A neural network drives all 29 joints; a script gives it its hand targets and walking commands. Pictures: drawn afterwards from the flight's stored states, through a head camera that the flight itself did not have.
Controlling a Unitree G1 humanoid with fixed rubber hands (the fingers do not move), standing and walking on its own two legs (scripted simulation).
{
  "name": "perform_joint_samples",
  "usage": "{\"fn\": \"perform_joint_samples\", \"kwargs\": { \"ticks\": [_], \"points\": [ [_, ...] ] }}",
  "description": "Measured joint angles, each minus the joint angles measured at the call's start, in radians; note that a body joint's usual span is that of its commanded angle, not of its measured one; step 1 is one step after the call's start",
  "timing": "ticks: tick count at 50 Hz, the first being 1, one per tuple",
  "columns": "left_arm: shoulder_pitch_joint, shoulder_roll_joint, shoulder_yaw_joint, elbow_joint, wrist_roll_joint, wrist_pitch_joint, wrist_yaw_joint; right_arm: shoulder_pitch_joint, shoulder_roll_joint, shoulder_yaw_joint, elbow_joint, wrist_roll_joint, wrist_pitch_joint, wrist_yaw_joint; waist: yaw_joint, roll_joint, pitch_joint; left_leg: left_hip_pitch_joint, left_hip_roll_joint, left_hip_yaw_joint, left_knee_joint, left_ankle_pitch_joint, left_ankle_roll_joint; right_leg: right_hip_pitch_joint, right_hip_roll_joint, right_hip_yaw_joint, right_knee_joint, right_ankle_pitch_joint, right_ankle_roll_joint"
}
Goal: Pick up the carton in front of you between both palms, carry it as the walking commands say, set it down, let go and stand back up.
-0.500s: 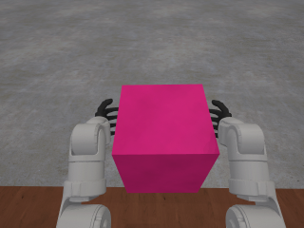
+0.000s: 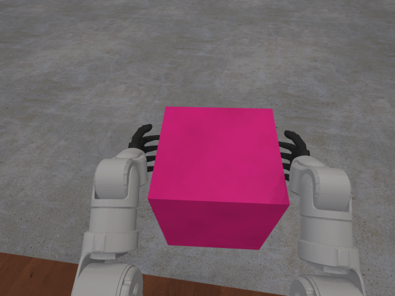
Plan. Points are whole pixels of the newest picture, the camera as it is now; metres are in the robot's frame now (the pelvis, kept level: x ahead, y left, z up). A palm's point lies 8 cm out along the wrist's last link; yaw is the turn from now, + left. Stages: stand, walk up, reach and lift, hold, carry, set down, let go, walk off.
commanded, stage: carry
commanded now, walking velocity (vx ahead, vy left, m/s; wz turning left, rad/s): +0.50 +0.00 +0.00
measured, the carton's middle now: (215, 183) +0.36 +0.02 +0.05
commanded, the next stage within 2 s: none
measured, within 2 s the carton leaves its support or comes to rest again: neither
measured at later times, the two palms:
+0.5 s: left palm (180, 92) +0.65 +0.15 +0.08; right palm (287, 98) +0.64 -0.15 +0.08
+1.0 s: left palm (187, 54) +0.92 +0.17 +0.06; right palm (269, 58) +0.93 -0.13 +0.05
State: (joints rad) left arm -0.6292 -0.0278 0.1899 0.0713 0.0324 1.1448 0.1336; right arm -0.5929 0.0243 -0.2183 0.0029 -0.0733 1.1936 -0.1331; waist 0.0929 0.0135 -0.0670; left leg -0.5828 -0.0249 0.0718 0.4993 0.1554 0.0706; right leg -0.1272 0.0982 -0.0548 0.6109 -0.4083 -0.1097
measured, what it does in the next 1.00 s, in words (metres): goes down: left foot 0.05 m lower, then right foot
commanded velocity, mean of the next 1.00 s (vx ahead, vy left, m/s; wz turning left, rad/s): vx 0.50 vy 0.00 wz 0.00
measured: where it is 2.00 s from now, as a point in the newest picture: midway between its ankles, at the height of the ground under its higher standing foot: (219, 159)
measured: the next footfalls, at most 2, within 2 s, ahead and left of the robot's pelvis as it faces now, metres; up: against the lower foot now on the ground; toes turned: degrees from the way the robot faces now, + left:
left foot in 0.06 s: +0.19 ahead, +0.06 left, -0.05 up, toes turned +1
right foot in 0.58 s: +0.54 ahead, -0.05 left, -0.08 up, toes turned -3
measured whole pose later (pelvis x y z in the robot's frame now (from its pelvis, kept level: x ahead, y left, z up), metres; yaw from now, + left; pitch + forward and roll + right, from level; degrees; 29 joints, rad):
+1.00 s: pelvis +0.57 +0.00 -0.05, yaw +1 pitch +5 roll +2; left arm -0.60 -0.04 0.21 0.03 0.04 1.15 0.14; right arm -0.59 0.03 -0.20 0.00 -0.07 1.18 -0.14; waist 0.05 0.00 -0.01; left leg -0.73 0.06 0.04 0.83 -0.15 0.02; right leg -0.18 0.05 -0.08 0.40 -0.32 -0.10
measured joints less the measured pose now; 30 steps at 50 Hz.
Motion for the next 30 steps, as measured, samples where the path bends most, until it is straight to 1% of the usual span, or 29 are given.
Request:
{"fn": "perform_joint_samples", "kwargs": {
  "ticks": [2, 3, 4, 5, 6, 7, 8, 11, 14, 18, 22, 26, 28, 29, 30],
  "points": [
    [-0.011, 0.016, 0.000, 0.031, -0.004, 0.006, -0.003, -0.021, 0.003, 0.001, 0.039, -0.012, 0.005, 0.003, -0.001, 0.014, -0.024, 0.096, -0.010, 0.031, -0.100, 0.081, 0.015, 0.007, 0.008, -0.019, 0.141, -0.069, 0.013],
    [-0.020, 0.030, -0.001, 0.051, -0.008, 0.009, -0.007, -0.035, 0.007, 0.002, 0.064, -0.021, 0.004, 0.003, -0.008, 0.012, -0.037, 0.128, -0.013, 0.032, -0.087, 0.061, 0.024, -0.015, 0.001, -0.034, 0.255, -0.062, 0.022],
    [-0.034, 0.046, -0.001, 0.076, -0.013, 0.006, -0.011, -0.049, 0.012, 0.004, 0.091, -0.030, -0.004, 0.004, -0.025, -0.007, -0.041, 0.124, -0.032, 0.027, -0.027, -0.083, 0.053, -0.062, -0.010, -0.024, 0.391, -0.101, 0.039],
    [-0.044, 0.057, 0.000, 0.102, -0.017, 0.002, -0.013, -0.059, 0.014, 0.006, 0.118, -0.036, -0.012, 0.004, -0.046, -0.026, -0.032, 0.101, -0.050, 0.030, 0.047, -0.172, 0.076, -0.123, -0.016, 0.002, 0.525, -0.144, 0.051],
    [-0.044, 0.059, -0.002, 0.121, -0.018, 0.003, -0.011, -0.063, 0.012, 0.013, 0.143, -0.038, -0.012, 0.001, -0.064, -0.027, -0.024, 0.089, -0.056, 0.032, 0.098, -0.212, 0.084, -0.185, -0.015, 0.025, 0.632, -0.163, 0.052],
    [-0.037, 0.055, -0.004, 0.133, -0.012, 0.010, -0.009, -0.056, 0.009, 0.017, 0.158, -0.035, -0.006, 0.000, -0.079, -0.019, -0.018, 0.090, -0.055, 0.031, 0.122, -0.226, 0.084, -0.245, -0.018, 0.037, 0.697, -0.156, 0.052],
    [-0.029, 0.047, -0.008, 0.138, -0.005, 0.020, -0.009, -0.044, 0.002, 0.020, 0.162, -0.026, 0.003, 0.000, -0.092, -0.010, -0.012, 0.100, -0.052, 0.029, 0.128, -0.229, 0.078, -0.299, -0.028, 0.043, 0.717, -0.133, 0.052],
    [-0.012, 0.025, -0.016, 0.115, 0.017, 0.046, -0.005, -0.013, -0.018, 0.029, 0.147, 0.012, 0.017, -0.004, -0.114, -0.004, 0.019, 0.150, -0.050, 0.028, 0.109, -0.256, 0.078, -0.430, -0.081, 0.061, 0.623, -0.051, 0.069],
    [0.002, 0.011, -0.008, 0.069, 0.031, 0.047, -0.003, -0.008, -0.019, 0.027, 0.128, 0.031, 0.003, -0.009, -0.132, -0.006, 0.047, 0.201, -0.049, 0.023, 0.080, -0.287, 0.078, -0.527, -0.125, 0.070, 0.505, 0.043, 0.088],
    [0.028, -0.004, 0.006, 0.000, 0.041, 0.032, -0.001, -0.007, -0.007, 0.020, 0.098, 0.034, -0.026, -0.010, -0.149, -0.006, 0.062, 0.277, -0.049, 0.008, 0.042, -0.331, 0.071, -0.610, -0.148, 0.065, 0.401, 0.185, 0.090],
    [0.046, -0.015, 0.015, -0.070, 0.045, 0.028, 0.001, -0.009, -0.002, 0.022, 0.059, 0.041, -0.038, -0.010, -0.159, -0.008, 0.055, 0.364, -0.053, -0.012, 0.013, -0.393, 0.061, -0.620, -0.137, 0.035, 0.267, 0.315, 0.075],
    [0.042, -0.014, 0.025, -0.093, 0.048, 0.036, 0.001, -0.028, -0.003, 0.028, 0.062, 0.043, -0.040, -0.009, -0.172, -0.016, 0.019, 0.451, -0.064, -0.030, 0.029, -0.492, 0.049, -0.540, -0.096, -0.022, 0.007, 0.473, 0.055],
    [0.033, -0.014, 0.028, -0.071, 0.054, 0.040, -0.002, -0.037, -0.012, 0.031, 0.085, 0.044, -0.036, -0.008, -0.175, -0.020, -0.003, 0.486, -0.069, -0.029, 0.093, -0.559, 0.040, -0.458, -0.070, -0.055, -0.124, 0.550, 0.037],
    [0.024, -0.016, 0.027, -0.050, 0.060, 0.042, -0.003, -0.041, -0.021, 0.032, 0.101, 0.046, -0.032, -0.006, -0.171, -0.025, -0.013, 0.490, -0.071, -0.018, 0.165, -0.588, 0.031, -0.403, -0.064, -0.071, -0.176, 0.572, 0.028],
    [0.014, -0.022, 0.026, -0.025, 0.068, 0.038, -0.003, -0.049, -0.034, 0.033, 0.120, 0.048, -0.030, -0.002, -0.161, -0.015, -0.023, 0.465, -0.059, -0.005, 0.275, -0.578, 0.015, -0.369, -0.056, -0.079, -0.172, 0.469, 0.010]
  ]
}}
